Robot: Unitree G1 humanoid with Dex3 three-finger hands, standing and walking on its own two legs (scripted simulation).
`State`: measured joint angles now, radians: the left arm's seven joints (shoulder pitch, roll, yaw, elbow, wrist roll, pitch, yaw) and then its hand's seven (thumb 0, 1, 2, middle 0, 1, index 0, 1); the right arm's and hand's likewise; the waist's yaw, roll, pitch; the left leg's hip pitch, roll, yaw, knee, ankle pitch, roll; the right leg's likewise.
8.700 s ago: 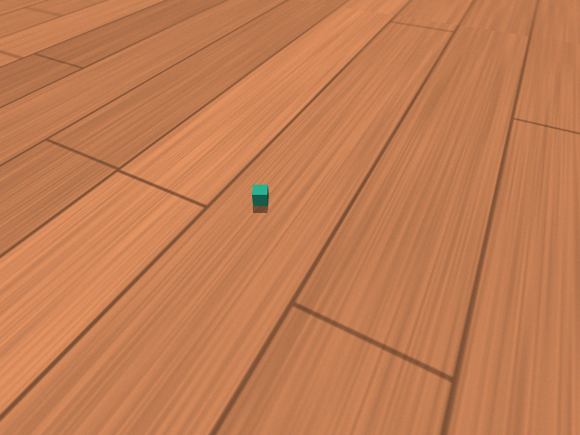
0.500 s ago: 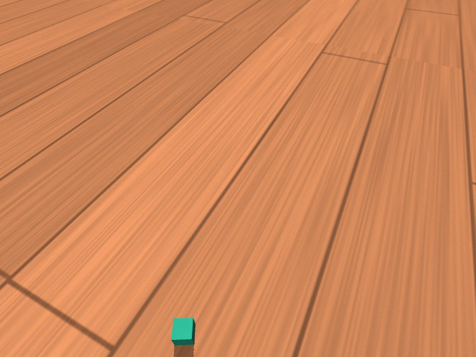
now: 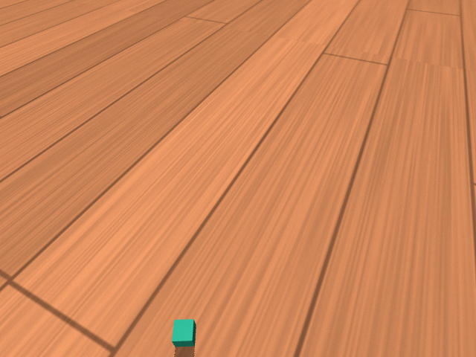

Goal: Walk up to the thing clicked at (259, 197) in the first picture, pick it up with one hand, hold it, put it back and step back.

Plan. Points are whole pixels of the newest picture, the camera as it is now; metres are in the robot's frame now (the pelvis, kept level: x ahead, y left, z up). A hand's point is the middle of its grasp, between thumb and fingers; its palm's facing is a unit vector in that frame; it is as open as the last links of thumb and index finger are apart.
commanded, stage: stand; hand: left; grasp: from above
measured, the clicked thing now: (184, 333) +0.39 +0.24 -0.75
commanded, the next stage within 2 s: rise first in 0.10 s
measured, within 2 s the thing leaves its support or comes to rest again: neither
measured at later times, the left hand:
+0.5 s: hand out of the picture +0.15 +0.25 -0.18, palm faces -0.04 -0.93 -0.36, open 9.7 cm
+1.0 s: hand out of the picture +0.12 +0.26 -0.25, palm faces -0.18 -0.86 -0.48, open 13.7 cm
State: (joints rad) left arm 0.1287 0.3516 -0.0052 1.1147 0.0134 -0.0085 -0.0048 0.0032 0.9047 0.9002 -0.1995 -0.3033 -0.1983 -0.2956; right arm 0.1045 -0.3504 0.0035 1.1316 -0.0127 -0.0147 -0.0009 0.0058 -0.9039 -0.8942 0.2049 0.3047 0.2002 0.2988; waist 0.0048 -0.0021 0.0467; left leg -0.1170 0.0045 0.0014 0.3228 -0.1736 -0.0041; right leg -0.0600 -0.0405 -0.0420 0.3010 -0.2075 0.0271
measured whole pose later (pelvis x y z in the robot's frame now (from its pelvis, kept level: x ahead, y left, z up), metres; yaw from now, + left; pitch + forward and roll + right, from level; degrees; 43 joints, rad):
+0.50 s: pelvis -0.02 +0.00 -0.03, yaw -1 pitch +8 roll -1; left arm -0.04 0.36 0.15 0.99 0.11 0.02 -0.02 0.00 0.32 0.88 -0.19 -0.75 -0.20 -0.73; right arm 0.23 -0.24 -0.02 0.77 0.02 -0.03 -0.02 0.01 -0.92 -0.90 0.20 0.30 0.20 0.30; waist -0.03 -0.02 0.00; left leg -0.51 0.03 0.01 0.68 -0.30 -0.01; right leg -0.47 -0.02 -0.02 0.66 -0.33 0.01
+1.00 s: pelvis -0.03 +0.00 -0.11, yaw -2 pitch +20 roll -2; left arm 0.20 0.35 0.17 0.56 0.26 0.14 -0.02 0.00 -0.47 0.91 -0.17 -0.98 -0.17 -0.97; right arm 0.16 -0.24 -0.03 0.58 0.00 -0.15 -0.03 0.01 -0.91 -0.90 0.20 0.30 0.20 0.30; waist -0.02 0.00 -0.12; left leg -1.03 0.04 -0.02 1.21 -0.53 -0.01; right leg -0.97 -0.02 -0.03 1.19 -0.56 0.01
